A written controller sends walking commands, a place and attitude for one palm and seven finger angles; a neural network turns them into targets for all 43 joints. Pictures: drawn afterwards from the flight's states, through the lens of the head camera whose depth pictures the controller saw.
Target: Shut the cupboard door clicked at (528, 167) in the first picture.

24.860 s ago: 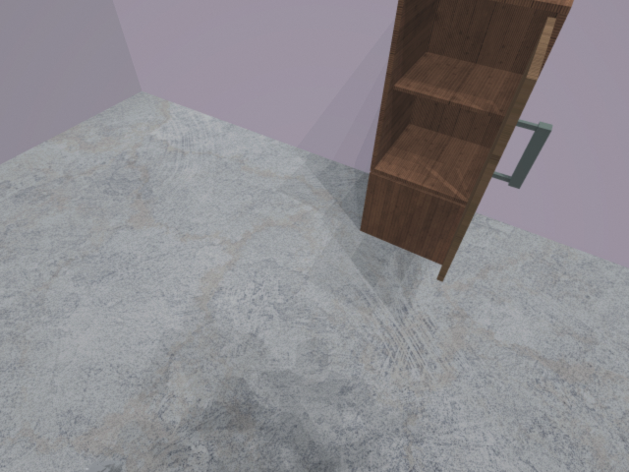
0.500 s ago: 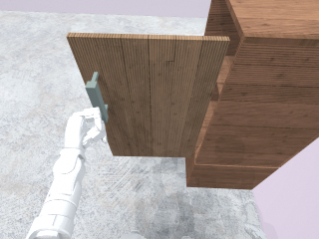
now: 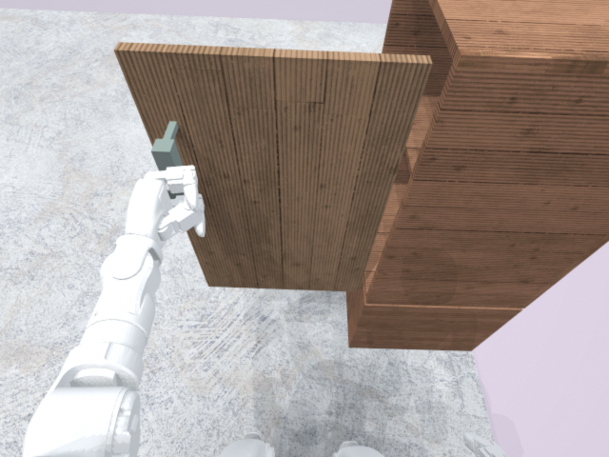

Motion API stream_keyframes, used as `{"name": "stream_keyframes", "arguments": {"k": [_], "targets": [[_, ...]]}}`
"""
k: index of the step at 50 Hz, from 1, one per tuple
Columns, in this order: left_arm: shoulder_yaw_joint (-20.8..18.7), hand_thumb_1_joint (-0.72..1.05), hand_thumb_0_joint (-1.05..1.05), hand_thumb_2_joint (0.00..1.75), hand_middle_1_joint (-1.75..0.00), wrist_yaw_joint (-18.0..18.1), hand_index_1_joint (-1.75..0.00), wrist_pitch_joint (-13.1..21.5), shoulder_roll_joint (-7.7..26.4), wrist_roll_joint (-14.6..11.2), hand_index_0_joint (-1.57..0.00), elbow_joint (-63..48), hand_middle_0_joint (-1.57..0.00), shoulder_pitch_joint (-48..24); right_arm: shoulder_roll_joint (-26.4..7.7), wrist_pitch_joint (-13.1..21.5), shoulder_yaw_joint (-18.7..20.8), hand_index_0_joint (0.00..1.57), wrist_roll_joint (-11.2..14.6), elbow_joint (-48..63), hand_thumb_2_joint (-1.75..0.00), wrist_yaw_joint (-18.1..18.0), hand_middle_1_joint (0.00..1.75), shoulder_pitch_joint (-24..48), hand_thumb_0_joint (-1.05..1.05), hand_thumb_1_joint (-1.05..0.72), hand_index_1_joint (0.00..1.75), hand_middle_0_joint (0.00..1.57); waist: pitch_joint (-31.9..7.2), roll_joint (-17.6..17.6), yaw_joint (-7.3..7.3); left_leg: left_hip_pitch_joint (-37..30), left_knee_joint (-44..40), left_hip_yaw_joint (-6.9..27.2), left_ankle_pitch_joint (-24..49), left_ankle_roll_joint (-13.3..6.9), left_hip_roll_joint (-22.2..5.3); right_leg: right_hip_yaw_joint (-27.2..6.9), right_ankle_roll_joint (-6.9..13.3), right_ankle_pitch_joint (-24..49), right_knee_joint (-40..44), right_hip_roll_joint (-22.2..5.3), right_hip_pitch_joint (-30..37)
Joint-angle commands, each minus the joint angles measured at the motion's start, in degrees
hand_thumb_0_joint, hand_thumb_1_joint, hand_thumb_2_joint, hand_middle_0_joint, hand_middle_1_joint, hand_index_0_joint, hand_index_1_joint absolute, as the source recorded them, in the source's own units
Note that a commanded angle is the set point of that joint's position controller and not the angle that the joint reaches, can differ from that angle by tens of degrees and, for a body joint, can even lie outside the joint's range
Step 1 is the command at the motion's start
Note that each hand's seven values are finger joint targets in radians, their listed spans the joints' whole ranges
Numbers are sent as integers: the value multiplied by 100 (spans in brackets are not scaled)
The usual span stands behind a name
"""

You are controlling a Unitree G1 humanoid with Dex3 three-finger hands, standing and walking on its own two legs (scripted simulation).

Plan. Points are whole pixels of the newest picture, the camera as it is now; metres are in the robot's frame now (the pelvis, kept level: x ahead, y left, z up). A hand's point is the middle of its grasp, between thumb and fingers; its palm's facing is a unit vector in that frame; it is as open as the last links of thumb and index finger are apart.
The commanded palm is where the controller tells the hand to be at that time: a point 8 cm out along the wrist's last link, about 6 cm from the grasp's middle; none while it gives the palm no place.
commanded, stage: push the door shut along its arc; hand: left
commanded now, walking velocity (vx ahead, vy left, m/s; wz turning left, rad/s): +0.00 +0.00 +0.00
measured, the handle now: (180, 173) +0.50 +0.18 +0.07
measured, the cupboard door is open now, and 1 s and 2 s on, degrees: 90 73 59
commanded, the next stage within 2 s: pull the fist back off the door in 1.48 s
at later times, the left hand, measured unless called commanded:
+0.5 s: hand (219, 174) +0.49 +0.12 +0.07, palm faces -0.23 -0.97 -0.02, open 3.1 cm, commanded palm +0.49 +0.16 +0.07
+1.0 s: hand (249, 149) +0.53 +0.08 +0.08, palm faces -0.35 -0.94 -0.01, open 3.1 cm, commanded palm +0.54 +0.12 +0.07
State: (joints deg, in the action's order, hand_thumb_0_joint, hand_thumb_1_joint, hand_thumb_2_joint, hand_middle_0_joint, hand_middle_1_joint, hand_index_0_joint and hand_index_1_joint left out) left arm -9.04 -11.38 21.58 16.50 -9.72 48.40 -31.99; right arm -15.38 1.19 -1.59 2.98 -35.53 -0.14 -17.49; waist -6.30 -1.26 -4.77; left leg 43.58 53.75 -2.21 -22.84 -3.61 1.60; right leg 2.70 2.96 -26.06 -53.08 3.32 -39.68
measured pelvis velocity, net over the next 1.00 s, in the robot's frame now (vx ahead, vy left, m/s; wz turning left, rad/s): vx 0.00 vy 0.01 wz -0.03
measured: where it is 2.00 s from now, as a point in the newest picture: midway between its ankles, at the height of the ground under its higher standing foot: outside the picture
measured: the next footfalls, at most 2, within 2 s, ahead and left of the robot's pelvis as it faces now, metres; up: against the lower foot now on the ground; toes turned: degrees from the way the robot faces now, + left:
none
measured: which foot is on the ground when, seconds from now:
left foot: down 0.00-1.00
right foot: down 0.00-1.00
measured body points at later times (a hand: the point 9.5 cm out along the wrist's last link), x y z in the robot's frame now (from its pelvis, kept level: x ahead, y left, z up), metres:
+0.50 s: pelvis -0.01 +0.01 -0.02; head +0.10 +0.02 +0.42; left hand +0.50 +0.17 +0.08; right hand +0.00 -0.26 -0.13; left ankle +0.03 +0.08 -0.68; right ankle +0.00 -0.09 -0.68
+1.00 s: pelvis +0.00 +0.01 -0.03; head +0.13 +0.02 +0.41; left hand +0.55 +0.13 +0.09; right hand -0.02 -0.26 -0.13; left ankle +0.03 +0.08 -0.68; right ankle +0.00 -0.09 -0.68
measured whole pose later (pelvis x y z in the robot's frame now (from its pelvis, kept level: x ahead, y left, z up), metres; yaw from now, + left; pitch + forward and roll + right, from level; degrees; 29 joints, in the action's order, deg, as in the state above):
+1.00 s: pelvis +0.00 +0.01 -0.03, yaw -1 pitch +23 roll -3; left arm -13.4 -20.9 18.2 25.5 -5.1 73.0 -64.1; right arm -16.6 -0.5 -1.8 0.7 -37.2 0.9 -23.7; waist -6.8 -3.4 -12.8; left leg 59.3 62.0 -1.8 -25.5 -4.3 0.3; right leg 3.5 2.6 -27.6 -59.2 4.5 -54.4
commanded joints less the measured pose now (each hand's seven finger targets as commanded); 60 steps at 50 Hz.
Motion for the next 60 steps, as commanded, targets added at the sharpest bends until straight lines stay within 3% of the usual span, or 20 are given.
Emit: {"name": "stream_keyframes", "arguments": {"k": [1,3,7,10,12,16,23,28,33,36,39,41,42,47,50,53,55,57,58,60], "targets": [[-224,90,0,90,-150,-241,-150,378,1028,-73,-130,-571,-130,-2977,-874,189,374,20,4,470,-90,-51,30,-377,0,-90,30,20,-1760,58,-286,-1328,-473,516,991,120,-154,-434,-163,1438,798,-164,135],[-307,90,0,90,-150,-319,-150,413,1130,-57,-130,-405,-130,-3010,-909,174,397,20,-15,444,-90,-42,30,-476,0,-90,30,20,-1974,-86,-245,-1448,-429,546,1142,129,-155,-415,-138,1519,728,-152,113],[-57,90,0,90,-150,-467,-150,443,906,-48,-130,-163,-130,-3567,-946,158,411,20,-35,363,-90,-13,30,-639,0,-90,30,20,-2037,-170,-412,-1576,-343,635,1205,114,-172,-347,-123,1419,662,-114,-276],[-122,90,0,90,-150,-538,-150,425,1045,-6,-130,162,-130,-3997,-989,132,420,20,-47,265,-90,-16,30,-748,0,-90,30,20,-2010,-43,-525,-1395,-284,661,993,96,-183,-357,-138,1203,657,-100,-444],[-390,90,0,90,-150,-541,-150,448,1426,27,-130,281,-130,-4192,-1052,119,415,20,-64,241,-90,-33,30,-828,0,-90,30,20,-2077,-117,-509,-1285,-269,688,935,84,-183,-380,-119,1114,622,-98,-423],[-179,90,0,90,-150,-624,-150,430,1228,95,-130,441,-130,-4634,-1054,118,423,20,-90,176,-90,-5,30,-964,0,-90,30,20,-2249,-265,-651,-1505,-171,784,1061,100,-220,-316,-113,1095,536,-68,-791],[-476,90,0,90,-150,-681,-150,314,1675,200,-130,928,-130,-5201,-1137,91,404,20,-138,95,-90,2,30,-1207,0,-90,30,20,-2395,-315,-772,-1363,33,877,1218,83,-259,-282,-96,1124,381,-16,-1054],[-493,90,0,90,-150,-747,-150,294,1706,241,-130,818,-130,-5442,-1152,77,426,20,-182,110,-90,51,30,-1347,0,-90,30,20,-2859,-711,-772,-1825,140,1000,1693,135,-309,-215,-59,1320,237,6,-1296],[-675,90,0,90,-150,-766,-150,179,1976,306,-130,947,-130,-5499,-1170,-26,406,20,-197,143,-90,67,30,-1466,0,-90,30,20,-2859,-549,-781,-1613,218,955,1954,116,-294,-220,-72,1604,195,39,-1117],[-450,90,0,90,-150,-819,-150,175,1727,325,-130,861,-130,-5700,-1154,-46,430,20,-199,148,-90,81,30,-1488,0,-90,30,20,-2832,-627,-862,-1720,216,984,1886,121,-306,-208,-80,1532,227,43,-1273],[-585,90,0,90,-150,-841,-150,143,1898,313,-130,1021,-130,-5840,-1200,-64,435,20,-208,83,-90,60,30,-1566,0,-90,30,20,-2780,-608,-906,-1809,247,1052,1956,133,-340,-181,-68,1487,211,53,-1447],[-437,90,0,90,-150,-879,-150,52,1716,301,-130,1139,-130,-5918,-1182,-58,425,20,-213,73,-90,65,30,-1571,0,-90,30,20,-2714,-502,-981,-1623,284,976,1894,89,-306,-201,-89,1539,232,65,-1385],[-691,90,0,90,-150,-872,-150,81,2019,300,-130,1140,-130,-5956,-1207,-54,414,20,-230,69,-90,47,30,-1617,0,-90,30,20,-2833,-639,-902,-1643,322,979,2052,86,-285,-200,-62,1612,172,62,-1331],[-494,90,0,90,-150,-964,-150,21,1824,346,-130,1225,-130,-6076,-1190,-57,410,20,-249,79,-90,52,30,-1623,0,-90,30,20,-2927,-650,-968,-1606,415,966,2144,70,-275,-195,-71,1676,96,78,-1439],[-570,90,0,90,-150,-996,-150,-112,2037,412,-130,1546,-130,-6220,-1227,-88,389,20,-244,45,-90,21,30,-1652,0,-90,30,20,-2651,-397,-1089,-1173,484,909,1785,38,-282,-222,-97,1525,129,83,-1446],[-680,90,0,90,-150,-1044,-150,-99,2224,412,-130,1369,-130,-6484,-1226,-41,384,20,-271,48,-90,3,30,-1661,0,-90,30,20,-3032,-701,-1028,-1285,593,885,2016,34,-264,-251,-80,1694,27,88,-1359],[-619,90,0,90,-150,-1115,-150,-144,2214,427,-130,1457,-130,-6566,-1219,-29,376,20,-268,19,-90,-10,30,-1666,0,-90,30,20,-2967,-628,-1084,-1182,637,876,1942,32,-271,-248,-88,1658,31,99,-1374],[-339,90,0,90,-150,-1167,-150,-143,1889,386,-130,1360,-130,-7000,-1196,23,372,20,-264,-40,-90,-30,30,-1682,0,-90,30,20,-2987,-749,-1225,-1204,709,894,1927,-6,-268,-243,-106,1603,-14,100,-1594],[-486,90,0,90,-150,-1167,-150,-208,2115,418,-130,1538,-130,-6926,-1240,26,373,20,-270,-98,-90,-41,30,-1686,0,-90,30,20,-2940,-716,-1211,-1171,745,888,1845,6,-290,-246,-103,1523,19,107,-1618],[-426,90,0,90,-150,-1207,-150,-295,2119,430,-130,1586,-130,-7144,-1251,61,361,20,-280,-140,-90,-58,30,-1715,0,-90,30,20,-2925,-704,-1302,-1039,797,876,1760,-21,-293,-253,-114,1464,11,113,-1670]]}}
